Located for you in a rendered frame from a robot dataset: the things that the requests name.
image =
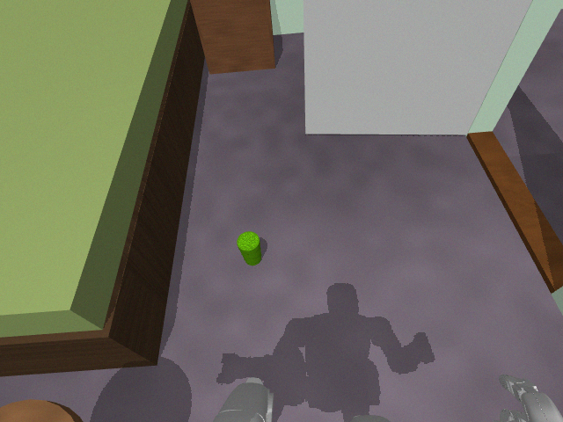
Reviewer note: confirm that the bed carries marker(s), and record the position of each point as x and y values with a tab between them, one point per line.
98	100

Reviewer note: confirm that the right robot hand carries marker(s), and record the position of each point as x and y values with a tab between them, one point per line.
538	407

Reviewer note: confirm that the cup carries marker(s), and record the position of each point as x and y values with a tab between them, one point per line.
249	245

